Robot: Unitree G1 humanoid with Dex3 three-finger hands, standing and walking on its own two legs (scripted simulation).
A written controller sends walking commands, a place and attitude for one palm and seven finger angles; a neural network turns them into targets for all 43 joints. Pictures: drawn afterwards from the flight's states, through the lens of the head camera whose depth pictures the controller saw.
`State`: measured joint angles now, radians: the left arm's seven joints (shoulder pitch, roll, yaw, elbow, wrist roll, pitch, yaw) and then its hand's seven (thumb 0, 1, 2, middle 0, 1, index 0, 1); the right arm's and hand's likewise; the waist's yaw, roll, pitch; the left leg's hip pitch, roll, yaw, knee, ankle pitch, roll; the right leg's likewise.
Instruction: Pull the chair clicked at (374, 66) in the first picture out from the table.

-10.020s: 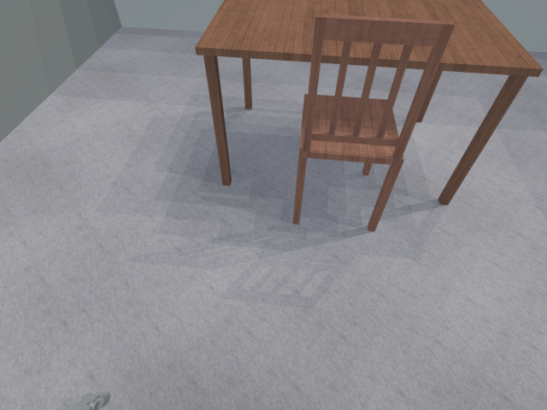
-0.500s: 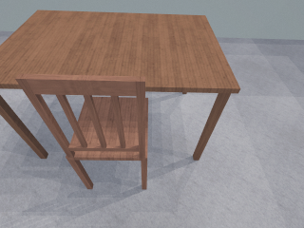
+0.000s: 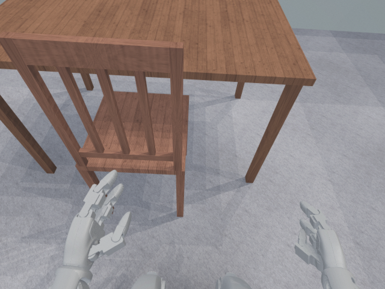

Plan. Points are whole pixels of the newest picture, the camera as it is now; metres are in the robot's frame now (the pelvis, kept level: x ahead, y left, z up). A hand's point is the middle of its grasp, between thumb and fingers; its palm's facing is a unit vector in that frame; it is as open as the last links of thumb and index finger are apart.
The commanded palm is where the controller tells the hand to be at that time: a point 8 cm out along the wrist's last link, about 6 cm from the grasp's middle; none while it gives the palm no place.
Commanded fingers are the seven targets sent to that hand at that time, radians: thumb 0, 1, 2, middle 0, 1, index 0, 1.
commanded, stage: raise the hand toward the chair's back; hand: left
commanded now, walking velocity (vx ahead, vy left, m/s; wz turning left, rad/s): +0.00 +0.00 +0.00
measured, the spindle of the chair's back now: (116, 117) +0.53 +0.25 +0.00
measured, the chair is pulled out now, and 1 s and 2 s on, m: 0.00 0.00 0.00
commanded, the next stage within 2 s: aim the fingers beside a spindle in 1.70 s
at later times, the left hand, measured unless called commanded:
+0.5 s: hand (99, 227) +0.22 +0.19 +0.03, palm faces +0.03 -1.00 -0.05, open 13.4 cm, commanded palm +0.19 +0.25 +0.03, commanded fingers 0.00 -0.17 0.44 -0.09 -0.13 -0.09 -0.13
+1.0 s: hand (83, 217) +0.24 +0.22 +0.04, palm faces +0.02 -1.00 -0.06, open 16.7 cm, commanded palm +0.22 +0.28 +0.05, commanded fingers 0.00 -0.50 0.30 -0.06 -0.08 -0.06 -0.08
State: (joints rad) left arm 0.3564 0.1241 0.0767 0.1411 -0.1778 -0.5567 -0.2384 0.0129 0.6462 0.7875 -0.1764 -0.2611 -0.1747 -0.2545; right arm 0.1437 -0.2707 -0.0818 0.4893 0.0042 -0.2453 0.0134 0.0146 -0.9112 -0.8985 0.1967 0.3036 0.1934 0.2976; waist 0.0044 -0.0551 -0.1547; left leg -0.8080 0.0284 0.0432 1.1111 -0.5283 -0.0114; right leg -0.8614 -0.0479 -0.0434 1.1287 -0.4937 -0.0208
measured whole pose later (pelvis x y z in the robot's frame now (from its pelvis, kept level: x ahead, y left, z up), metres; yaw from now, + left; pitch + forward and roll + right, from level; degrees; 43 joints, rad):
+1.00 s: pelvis +0.01 +0.02 +0.00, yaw +1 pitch +17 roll -3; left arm 0.33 0.24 0.19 0.02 -0.25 -0.38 -0.28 -0.01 -0.46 0.32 -0.07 -0.09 -0.07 -0.08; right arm 0.20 -0.21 0.02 0.50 0.01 -0.20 -0.04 0.01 -0.90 -0.90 0.20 0.30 0.20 0.30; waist 0.00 0.02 -0.14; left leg -0.90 0.03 -0.02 1.16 -0.55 0.01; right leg -0.88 -0.04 -0.10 1.09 -0.49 0.00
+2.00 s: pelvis +0.01 +0.01 +0.00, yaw +1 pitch +17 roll -2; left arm 0.20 0.25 0.24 0.17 -0.27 -0.42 -0.30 -0.01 -0.50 0.31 -0.06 -0.08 -0.06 -0.08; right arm 0.21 -0.24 0.01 0.55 0.01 -0.20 -0.05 0.01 -0.90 -0.90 0.20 0.30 0.20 0.30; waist -0.01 0.03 -0.14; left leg -0.90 0.03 -0.02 1.14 -0.54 -0.01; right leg -0.90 -0.04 -0.10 1.09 -0.50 -0.01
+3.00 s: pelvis +0.00 +0.02 -0.02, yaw +0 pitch +22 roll -2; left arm -0.27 0.30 0.31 0.59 -0.21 -0.46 -0.28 -0.01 -0.50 0.31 -0.06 -0.08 -0.06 -0.08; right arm 0.23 -0.25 0.02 0.59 0.00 -0.11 -0.03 0.01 -0.90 -0.90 0.20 0.30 0.20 0.30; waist -0.06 0.02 -0.15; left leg -1.07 0.04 0.01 1.24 -0.56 0.01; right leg -1.08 -0.04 -0.07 1.18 -0.49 0.00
